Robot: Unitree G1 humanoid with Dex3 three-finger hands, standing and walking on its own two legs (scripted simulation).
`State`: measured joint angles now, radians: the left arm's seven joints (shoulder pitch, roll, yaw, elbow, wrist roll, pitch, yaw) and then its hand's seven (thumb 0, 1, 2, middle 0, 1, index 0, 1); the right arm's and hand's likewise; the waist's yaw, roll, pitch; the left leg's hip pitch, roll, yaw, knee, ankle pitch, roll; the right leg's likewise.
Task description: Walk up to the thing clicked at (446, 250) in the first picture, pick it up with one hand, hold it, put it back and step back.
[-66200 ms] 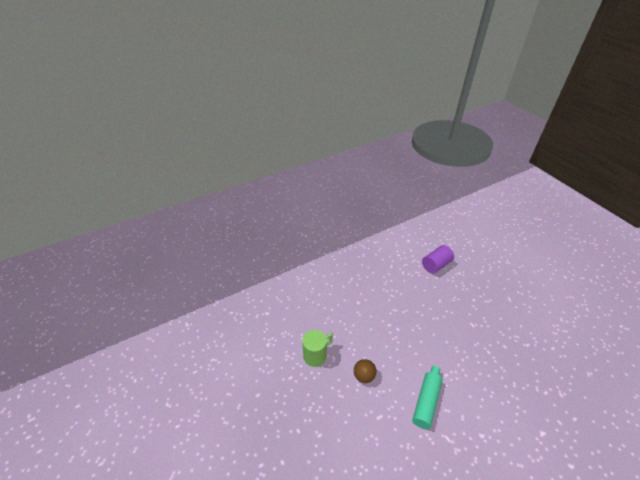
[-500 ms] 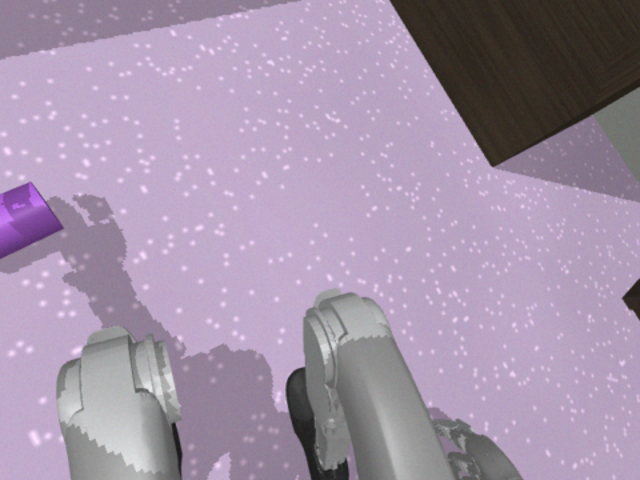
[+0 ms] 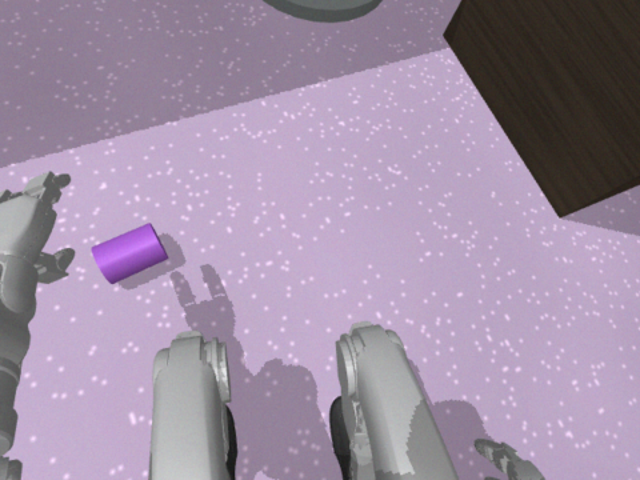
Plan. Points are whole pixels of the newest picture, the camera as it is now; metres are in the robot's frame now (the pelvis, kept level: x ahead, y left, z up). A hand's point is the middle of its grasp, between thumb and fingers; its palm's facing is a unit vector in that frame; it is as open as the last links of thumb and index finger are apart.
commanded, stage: home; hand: left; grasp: from above
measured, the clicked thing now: (131, 252) +0.51 +0.32 -0.37
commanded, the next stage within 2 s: none
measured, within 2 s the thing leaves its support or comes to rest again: neither
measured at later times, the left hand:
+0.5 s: hand out of the picture +0.26 +0.25 +0.11, palm faces +0.04 -0.90 -0.43, open 7.5 cm
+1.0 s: hand out of the picture +0.22 +0.21 +0.26, palm faces +0.22 -0.96 -0.20, open 7.4 cm
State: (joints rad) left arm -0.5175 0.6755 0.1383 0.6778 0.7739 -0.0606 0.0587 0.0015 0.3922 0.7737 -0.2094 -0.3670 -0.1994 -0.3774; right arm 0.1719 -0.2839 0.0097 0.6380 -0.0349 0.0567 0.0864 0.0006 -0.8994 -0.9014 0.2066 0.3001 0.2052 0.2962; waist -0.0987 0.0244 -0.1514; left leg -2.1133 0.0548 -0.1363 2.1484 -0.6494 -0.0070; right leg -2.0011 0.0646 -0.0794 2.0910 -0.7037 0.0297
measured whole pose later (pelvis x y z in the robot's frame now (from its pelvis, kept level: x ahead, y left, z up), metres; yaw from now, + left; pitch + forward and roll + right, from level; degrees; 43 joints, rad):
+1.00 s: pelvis +0.08 +0.01 +0.30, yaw +9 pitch +11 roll -3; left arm 0.52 0.22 0.03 -0.14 -0.06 0.46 0.03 0.01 0.90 0.90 -0.21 -0.30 -0.20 -0.30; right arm 0.31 -0.22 0.03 0.53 0.02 -0.21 -0.19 0.01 -0.90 -0.90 0.21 0.30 0.20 0.30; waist -0.05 0.06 -0.20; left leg -0.72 0.03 -0.06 1.00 -0.47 -0.01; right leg -0.62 0.01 -0.04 0.94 -0.50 0.01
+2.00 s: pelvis +0.08 +0.01 +0.30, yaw +9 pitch +9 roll -3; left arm 0.50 0.23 0.03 -0.13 -0.05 0.45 0.01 0.01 0.91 0.90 -0.20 -0.30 -0.20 -0.30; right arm 0.30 -0.22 0.04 0.54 0.01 -0.25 -0.18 0.01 -0.90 -0.90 0.21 0.30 0.21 0.30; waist -0.04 0.05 -0.17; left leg -0.71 0.03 -0.06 1.01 -0.46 -0.01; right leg -0.62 0.01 -0.04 0.95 -0.50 0.01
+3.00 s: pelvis +0.08 +0.01 +0.30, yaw +9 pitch +10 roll -3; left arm 0.51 0.23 0.03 -0.15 -0.06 0.45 0.02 0.01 0.91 0.90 -0.20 -0.30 -0.20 -0.30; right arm 0.30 -0.22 0.03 0.52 0.01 -0.23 -0.17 0.01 -0.90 -0.90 0.21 0.30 0.21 0.30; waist -0.04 0.05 -0.17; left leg -0.72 0.03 -0.06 1.02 -0.47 -0.01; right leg -0.62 0.01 -0.04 0.96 -0.50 0.01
